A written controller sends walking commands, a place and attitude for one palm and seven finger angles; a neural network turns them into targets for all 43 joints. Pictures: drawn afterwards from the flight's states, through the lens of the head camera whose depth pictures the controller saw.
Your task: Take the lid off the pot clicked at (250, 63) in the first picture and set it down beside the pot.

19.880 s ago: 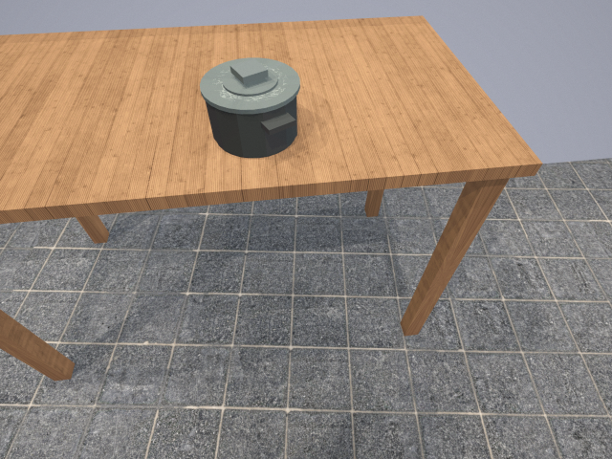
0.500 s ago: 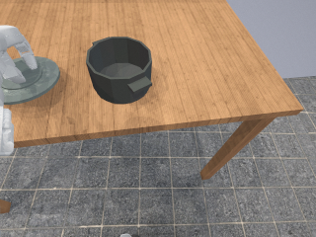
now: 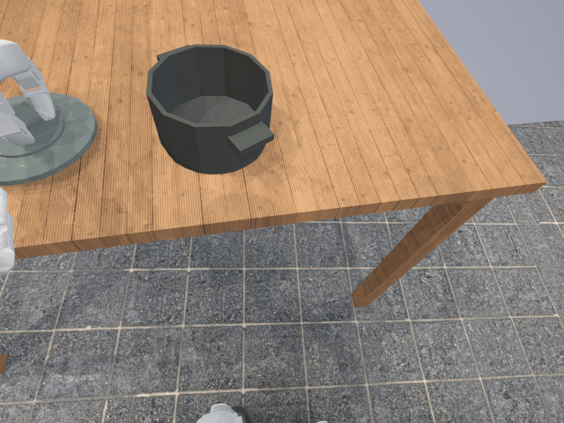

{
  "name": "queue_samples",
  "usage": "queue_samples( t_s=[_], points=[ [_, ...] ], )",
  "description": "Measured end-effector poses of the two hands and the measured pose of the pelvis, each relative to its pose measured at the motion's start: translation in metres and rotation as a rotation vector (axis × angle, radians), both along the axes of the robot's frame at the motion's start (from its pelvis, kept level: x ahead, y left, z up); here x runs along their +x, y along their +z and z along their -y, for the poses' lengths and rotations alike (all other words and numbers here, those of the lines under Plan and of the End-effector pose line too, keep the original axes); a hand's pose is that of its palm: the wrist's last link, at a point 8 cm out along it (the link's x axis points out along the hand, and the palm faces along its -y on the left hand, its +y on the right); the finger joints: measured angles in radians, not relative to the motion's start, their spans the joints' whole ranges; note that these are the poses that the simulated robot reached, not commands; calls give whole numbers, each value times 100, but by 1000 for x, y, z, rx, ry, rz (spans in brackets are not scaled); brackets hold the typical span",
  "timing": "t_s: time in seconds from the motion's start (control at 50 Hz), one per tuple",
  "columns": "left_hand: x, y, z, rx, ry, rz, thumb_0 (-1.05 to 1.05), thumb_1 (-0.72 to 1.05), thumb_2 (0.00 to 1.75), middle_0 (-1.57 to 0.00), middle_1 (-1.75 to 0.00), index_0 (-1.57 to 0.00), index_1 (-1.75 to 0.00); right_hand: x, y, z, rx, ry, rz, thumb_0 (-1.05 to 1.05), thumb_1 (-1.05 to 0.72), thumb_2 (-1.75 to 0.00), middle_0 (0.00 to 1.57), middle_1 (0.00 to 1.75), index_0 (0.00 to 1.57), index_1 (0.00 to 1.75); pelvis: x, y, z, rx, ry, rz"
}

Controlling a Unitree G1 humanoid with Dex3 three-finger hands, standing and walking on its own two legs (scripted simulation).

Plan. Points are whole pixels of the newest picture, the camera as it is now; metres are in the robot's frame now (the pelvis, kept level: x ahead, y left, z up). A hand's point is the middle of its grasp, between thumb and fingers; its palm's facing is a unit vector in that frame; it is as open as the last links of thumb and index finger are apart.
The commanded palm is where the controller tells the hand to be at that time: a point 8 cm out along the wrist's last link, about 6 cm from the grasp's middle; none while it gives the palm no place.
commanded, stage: open the fingers wide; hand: left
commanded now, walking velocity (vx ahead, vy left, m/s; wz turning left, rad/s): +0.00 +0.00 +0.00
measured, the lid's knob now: (18, 121) +0.52 +0.31 +0.10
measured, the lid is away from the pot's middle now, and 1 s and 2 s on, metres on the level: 0.25 0.26 0.26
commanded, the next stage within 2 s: raise the empty hand in 1.14 s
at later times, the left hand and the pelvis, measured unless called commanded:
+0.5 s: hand (2, 128) +0.48 +0.31 +0.12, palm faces -0.42 -0.11 -0.90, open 7.4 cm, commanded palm +0.51 +0.29 +0.18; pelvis -0.01 +0.01 +0.00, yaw +1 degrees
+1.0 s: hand (14, 118) +0.49 +0.29 +0.12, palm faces -0.40 -0.10 -0.91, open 10.6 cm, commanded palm +0.51 +0.28 +0.18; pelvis +0.00 +0.01 +0.00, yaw +0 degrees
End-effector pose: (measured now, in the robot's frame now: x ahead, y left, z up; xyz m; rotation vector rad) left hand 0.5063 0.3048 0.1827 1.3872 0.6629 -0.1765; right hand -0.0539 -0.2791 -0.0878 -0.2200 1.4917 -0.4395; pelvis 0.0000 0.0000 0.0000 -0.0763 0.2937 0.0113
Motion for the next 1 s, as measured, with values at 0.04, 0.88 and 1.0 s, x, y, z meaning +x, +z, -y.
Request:
queue_samples(
  t_s=[0.04, 0.88, 1.0],
  points=[
    [0, -1, 0, 0, -2, 2, 1, 18, 75, -55, -105, -74, -110, 0, -1, -1, 0, 2, 2, 1, -91, -90, 20, 30, 20, 30, -1, -1, -1, -1, 1, -2],
    [-12, -3, 7, 44, -112, 120, 0, 5, 77, -46, -84, -47, -85, 7, -5, -8, 16, 16, 5, 1, -91, -90, 20, 30, 20, 30, -6, 1, -8, 3, 2, 13],
    [-11, -1, 10, 51, -117, 126, 0, -2, 77, -43, -78, -43, -79, 7, -7, -10, 25, 8, 13, 1, -91, -90, 20, 30, 20, 30, -5, 2, -7, 4, -1, 15]
  ],
)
